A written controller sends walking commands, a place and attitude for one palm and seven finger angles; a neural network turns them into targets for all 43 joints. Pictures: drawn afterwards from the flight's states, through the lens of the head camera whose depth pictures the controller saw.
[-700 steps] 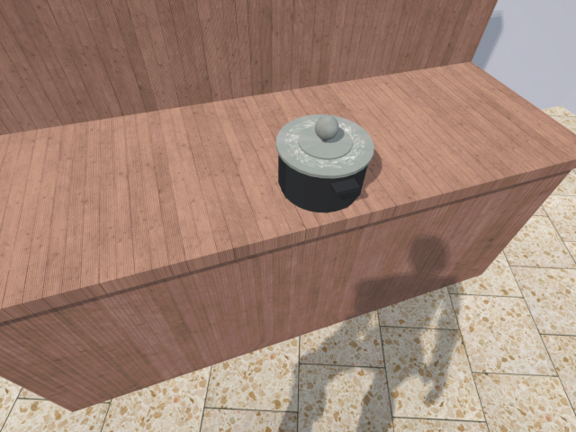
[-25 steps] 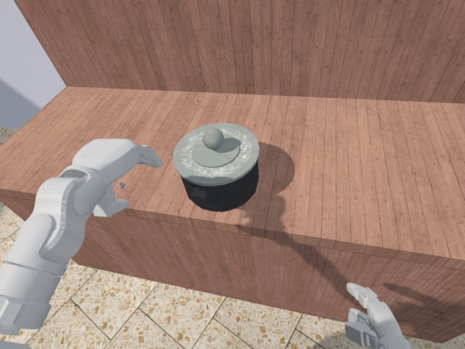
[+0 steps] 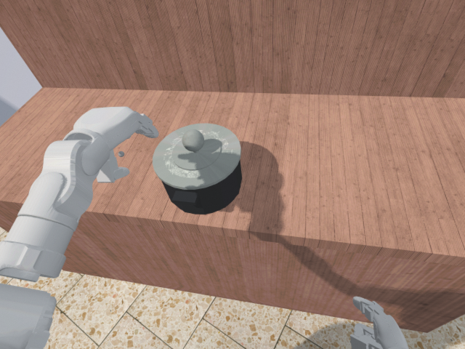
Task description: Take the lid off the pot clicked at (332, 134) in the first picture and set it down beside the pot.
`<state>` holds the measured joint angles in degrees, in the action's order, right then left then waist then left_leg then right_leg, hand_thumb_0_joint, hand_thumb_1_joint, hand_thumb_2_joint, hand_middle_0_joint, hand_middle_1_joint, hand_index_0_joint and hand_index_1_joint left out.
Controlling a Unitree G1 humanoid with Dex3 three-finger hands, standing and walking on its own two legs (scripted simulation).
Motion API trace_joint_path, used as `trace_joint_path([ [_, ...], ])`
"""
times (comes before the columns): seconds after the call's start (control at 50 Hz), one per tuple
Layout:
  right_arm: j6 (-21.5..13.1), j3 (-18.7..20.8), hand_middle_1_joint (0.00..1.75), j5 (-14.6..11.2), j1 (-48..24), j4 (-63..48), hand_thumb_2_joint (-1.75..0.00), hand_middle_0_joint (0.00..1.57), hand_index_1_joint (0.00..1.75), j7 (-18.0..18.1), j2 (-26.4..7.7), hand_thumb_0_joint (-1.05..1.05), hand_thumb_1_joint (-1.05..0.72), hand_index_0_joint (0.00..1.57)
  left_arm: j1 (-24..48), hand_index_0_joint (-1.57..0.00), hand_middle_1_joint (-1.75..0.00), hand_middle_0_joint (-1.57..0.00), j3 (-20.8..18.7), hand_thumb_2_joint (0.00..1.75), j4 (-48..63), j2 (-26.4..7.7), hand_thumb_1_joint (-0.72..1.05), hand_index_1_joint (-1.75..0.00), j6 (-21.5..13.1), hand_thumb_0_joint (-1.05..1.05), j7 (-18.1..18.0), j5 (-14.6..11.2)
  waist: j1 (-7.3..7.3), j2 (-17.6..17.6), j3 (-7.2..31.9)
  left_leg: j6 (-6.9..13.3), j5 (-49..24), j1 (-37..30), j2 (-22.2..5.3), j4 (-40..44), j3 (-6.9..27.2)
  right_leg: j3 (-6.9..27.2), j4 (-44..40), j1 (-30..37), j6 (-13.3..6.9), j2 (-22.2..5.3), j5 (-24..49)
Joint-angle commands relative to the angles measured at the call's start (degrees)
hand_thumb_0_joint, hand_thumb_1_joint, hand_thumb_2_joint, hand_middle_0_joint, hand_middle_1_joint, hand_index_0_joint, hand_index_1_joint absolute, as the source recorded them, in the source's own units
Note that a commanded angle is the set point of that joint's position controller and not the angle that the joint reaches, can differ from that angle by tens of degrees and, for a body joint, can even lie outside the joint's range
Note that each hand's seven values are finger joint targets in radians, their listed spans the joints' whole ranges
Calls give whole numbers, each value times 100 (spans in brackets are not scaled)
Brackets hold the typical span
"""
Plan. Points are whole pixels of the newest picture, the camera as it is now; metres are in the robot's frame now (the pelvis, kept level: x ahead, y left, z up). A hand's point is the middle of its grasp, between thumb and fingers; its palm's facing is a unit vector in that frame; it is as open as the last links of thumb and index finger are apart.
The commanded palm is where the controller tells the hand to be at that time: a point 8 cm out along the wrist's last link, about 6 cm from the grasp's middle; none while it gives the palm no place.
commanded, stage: move the open hand above the knob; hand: left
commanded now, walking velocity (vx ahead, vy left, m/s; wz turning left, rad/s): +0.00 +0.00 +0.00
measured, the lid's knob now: (193, 140) +0.52 +0.12 +0.06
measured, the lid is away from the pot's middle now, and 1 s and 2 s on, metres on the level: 0.00 0.00 0.00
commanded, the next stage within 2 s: lower the open fingers around the knob in 1.46 s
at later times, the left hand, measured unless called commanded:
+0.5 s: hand (168, 129) +0.45 +0.13 +0.15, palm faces -0.26 +0.03 -0.97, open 10.4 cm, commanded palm +0.45 +0.14 +0.20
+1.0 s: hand (181, 116) +0.50 +0.12 +0.14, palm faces -0.32 +0.01 -0.95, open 10.4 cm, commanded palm +0.49 +0.12 +0.20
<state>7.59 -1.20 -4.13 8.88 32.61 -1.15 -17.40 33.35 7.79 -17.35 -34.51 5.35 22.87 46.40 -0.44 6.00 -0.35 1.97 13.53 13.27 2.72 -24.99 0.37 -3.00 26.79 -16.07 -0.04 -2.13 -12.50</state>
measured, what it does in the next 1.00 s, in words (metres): stands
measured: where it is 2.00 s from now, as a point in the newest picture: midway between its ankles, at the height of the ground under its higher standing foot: outside the picture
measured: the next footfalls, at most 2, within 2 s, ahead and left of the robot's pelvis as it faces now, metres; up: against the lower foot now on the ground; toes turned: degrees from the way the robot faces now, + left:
none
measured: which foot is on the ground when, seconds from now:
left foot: down 0.00-1.00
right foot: down 0.00-1.00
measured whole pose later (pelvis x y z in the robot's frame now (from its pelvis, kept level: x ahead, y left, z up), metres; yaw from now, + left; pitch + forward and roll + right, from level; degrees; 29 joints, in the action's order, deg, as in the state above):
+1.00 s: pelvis +0.02 +0.01 +0.00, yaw -2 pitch +8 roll +1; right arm 8.1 -0.6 -3.6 15.2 37.5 0.7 -16.8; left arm 61.0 14.4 -51.5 -25.0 7.6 20.3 51.8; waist -5.8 4.5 2.2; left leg 3.0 14.9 18.6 2.9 -25.9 -2.1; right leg -0.4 28.2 -22.5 0.8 -2.1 -13.2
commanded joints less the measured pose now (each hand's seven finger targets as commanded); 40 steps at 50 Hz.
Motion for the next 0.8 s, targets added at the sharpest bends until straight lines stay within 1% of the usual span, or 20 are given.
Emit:
trace_joint_path([
  [0.0, -156, 272, 30, -39, -752, -969, -90, 20, 30, -100, -479, 0, -90, 20, 2335, -81, -8, -81, 450, 141, 1333, -119, -32, -8, 186, 0, -25, 73, -154, -490, 1939, 111, -1449, -595, 43, 126, 111, -15, -198, 629, -142, 125, 1334],
  [0.08, -165, 241, 30, 39, -475, -726, -90, 20, 30, 107, -658, 0, -90, 20, 3515, -81, -8, -81, -1071, 141, 1229, -2122, -32, -8, 23, 0, -226, 292, -105, -561, 2267, 163, -1342, -543, 59, 72, 220, 117, -136, 1033, -161, 122, 1470],
  [0.1, -193, 180, 30, 52, -397, -681, -90, 20, 30, 152, -555, 0, -90, 20, 3881, -81, -8, -81, -1076, 141, 1043, -2147, -32, -8, -24, 0, -264, 363, -84, -567, 2462, 166, -1367, -483, 99, 139, 210, 135, -122, 1240, -146, 119, 1515],
  [0.14, -191, 156, 30, -2, -290, -555, -90, 20, 30, 203, -510, 0, -90, 20, 3646, -81, -8, -81, -915, 141, 240, -1768, -32, -8, -41, 0, -330, 271, -92, -722, 2036, 137, -1367, -295, 46, 196, 191, 53, -113, 1074, -153, 107, 1541],
  [0.16, -166, 143, 30, -20, -278, -534, -90, 20, 30, 190, -492, 0, -90, 20, 3480, -81, -8, -81, -590, 141, -136, -1318, -32, -8, 8, 0, -350, 230, -109, -694, 1822, 110, -1353, -253, 32, 219, 173, 5, -103, 864, -162, 113, 1468],
  [0.24, -81, 210, 30, -65, -276, -584, -90, 20, 30, 49, -530, 0, -90, 20, 3267, -81, -8, -81, 247, 141, -740, -253, -32, -8, 231, 0, -362, 222, -162, -710, 1687, 80, -1181, -208, 26, 167, 121, -59, -65, 439, -169, 134, 1198],
  [0.28, -54, 262, 30, -45, -320, -667, -90, 20, 30, 17, -562, 0, -90, 20, 3501, -81, -8, -81, 375, 141, -432, -172, -32, -8, 274, 0, -327, 320, -222, -692, 2061, 113, -1392, -393, 33, 36, 127, -7, -16, 489, -179, 139, 1395],
  [0.36, -111, 271, 30, 22, -204, -624, -90, 20, 30, 85, -508, 0, -90, 20, 4800, -81, -8, -81, 97, 141, 177, -731, -32, -8, 206, 0, -297, 441, -298, -465, 2783, 178, -1826, -808, 61, -29, 223, 76, 52, 738, -179, 138, 1762],
  [0.38, -128, 300, 30, 43, -81, -558, -90, 20, 30, 123, -585, 0, -90, 20, 4842, -81, -8, -81, -357, 141, 138, -1222, -32, -8, 167, 0, -348, 379, -283, -537, 2807, 206, -1939, -813, 37, -80, 244, 100, 25, 822, -180, 138, 1901],
  [0.4, -158, 260, 30, 47, 15, -496, -90, 20, 30, 157, -543, 0, -90, 20, 4980, -81, -8, -81, -454, 141, -79, -1338, -32, -8, 139, 0, -364, 421, -277, -621, 2864, 203, -1936, -725, 53, -27, 218, 109, 41, 985, -164, 151, 1993],
  [0.44, -157, 207, 30, 7, 123, -366, -90, 20, 30, 204, -540, 0, -90, 20, 4581, -81, -8, -81, -458, 141, -1011, -1194, -32, -8, 148, 0, -404, 361, -239, -941, 2389, 183, -1827, -346, 31, 47, 171, 51, 55, 935, -152, 146, 2028],
  [0.48, -98, 220, 30, -33, 173, -289, -90, 20, 30, 168, -564, 0, -90, 20, 4268, -81, -8, -81, -7, 141, -1714, -515, -32, -8, 239, 0, -435, 309, -296, -983, 1816, 149, -1647, -129, 19, 84, 109, -26, 0, 529, -165, 144, 1827],
  [0.5, -87, 208, 30, -36, 167, -288, -90, 20, 30, 138, -563, 0, -90, 20, 4138, -81, -8, -81, 71, 141, -1995, -410, -32, -8, 290, 0, -444, 349, -258, -1121, 1739, 123, -1496, -17, -3, 124, 88, -49, 23, 504, -147, 155, 1662],
  [0.58, -72, 294, 30, 23, 42, -487, -90, 20, 30, 64, -541, 0, -90, 20, 4826, -81, -8, -81, 500, 141, -1032, -20, -32, -8, 266, 0, -382, 457, -339, -628, 2490, 179, -2041, -556, 26, -82, 131, 67, 82, 497, -180, 129, 1969],
  [0.6, -78, 321, 30, 39, 83, -467, -90, 20, 30, 65, -526, 0, -90, 20, 5229, -81, -8, -81, 418, 141, -681, -228, -32, -8, 252, 0, -372, 514, -385, -514, 2820, 190, -2192, -796, -1, -100, 158, 112, 77, 549, -159, 141, 2021],
  [0.62, -93, 320, 30, 42, 135, -432, -90, 20, 30, 98, -514, 0, -90, 20, 5349, -81, -8, -81, 387, 141, -904, -265, -32, -8, 275, 0, -368, 526, -437, -586, 2777, 211, -2123, -764, 19, -127, 162, 114, 58, 539, -158, 155, 2016],
  [0.64, -98, 325, 30, 48, 268, -341, -90, 20, 30, 145, -552, 0, -90, 20, 5575, -81, -8, -81, 78, 141, -987, -645, -32, -8, 263, 0, -390, 527, -443, -699, 2838, 222, -2013, -724, 8, -98, 142, 128, 32, 645, -146, 159, 2058],
  [0.68, -114, 302, 30, 48, 442, -212, -90, 20, 30, 238, -616, 0, -90, 20, 5665, -81, -8, -81, -225, 141, -1584, -983, -32, -8, 255, 0, -433, 460, -462, -994, 2629, 240, -1738, -414, 28, -48, 123, 127, -23, 709, -144, 165, 2057],
  [0.74, -142, 278, 30, -4, 542, -21, -90, 20, 30, 288, -567, 0, -90, 20, 6001, -81, -8, -81, 392, 141, -2240, -250, -32, -8, 341, 0, -483, 469, -609, -934, 2178, 199, -1386, -271, 8, 69, 79, 45, -43, 238, -140, 185, 1665],
  [0.78, -168, 299, 30, 41, 569, -48, -90, 20, 30, 257, -598, 0, -90, 20, 5888, -81, -8, -81, 341, 141, -2180, -228, -32, -8, 287, 0, -523, 522, -537, -685, 2417, 184, -1720, -480, -8, -14, 121, 60, 17, 170, -188, 172, 1726],
])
